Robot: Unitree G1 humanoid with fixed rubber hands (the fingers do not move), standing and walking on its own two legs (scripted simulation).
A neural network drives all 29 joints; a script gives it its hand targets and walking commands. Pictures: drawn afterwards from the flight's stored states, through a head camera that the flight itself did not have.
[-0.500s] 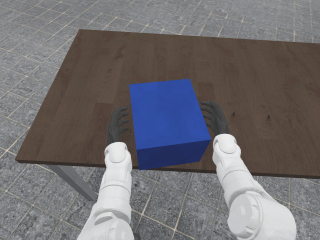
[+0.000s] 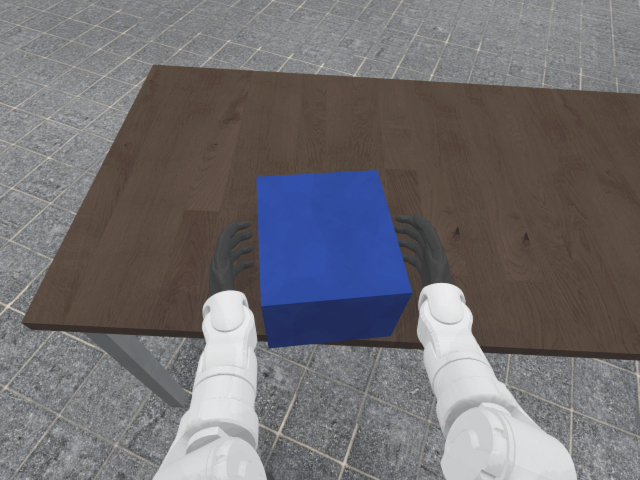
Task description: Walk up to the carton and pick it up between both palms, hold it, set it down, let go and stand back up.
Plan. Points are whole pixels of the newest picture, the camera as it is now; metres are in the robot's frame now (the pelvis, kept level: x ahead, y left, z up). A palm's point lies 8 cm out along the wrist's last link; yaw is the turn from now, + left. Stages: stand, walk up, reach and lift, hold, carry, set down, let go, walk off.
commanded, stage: reach and lift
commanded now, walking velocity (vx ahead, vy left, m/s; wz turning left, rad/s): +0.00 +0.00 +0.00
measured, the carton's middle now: (324, 257) +0.44 +0.07 -0.03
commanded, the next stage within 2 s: none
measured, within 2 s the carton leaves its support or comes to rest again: leaves its support in 0.96 s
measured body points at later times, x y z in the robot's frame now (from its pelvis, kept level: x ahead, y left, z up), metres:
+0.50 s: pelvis -0.01 +0.00 +0.00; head +0.07 +0.04 +0.44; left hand +0.37 +0.19 +0.00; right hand +0.41 -0.08 +0.02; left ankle +0.06 +0.15 -0.74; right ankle -0.06 -0.11 -0.74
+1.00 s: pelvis -0.02 +0.01 +0.00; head +0.04 +0.05 +0.44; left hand +0.36 +0.20 +0.01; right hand +0.40 -0.07 +0.03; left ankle +0.06 +0.15 -0.74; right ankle -0.06 -0.11 -0.74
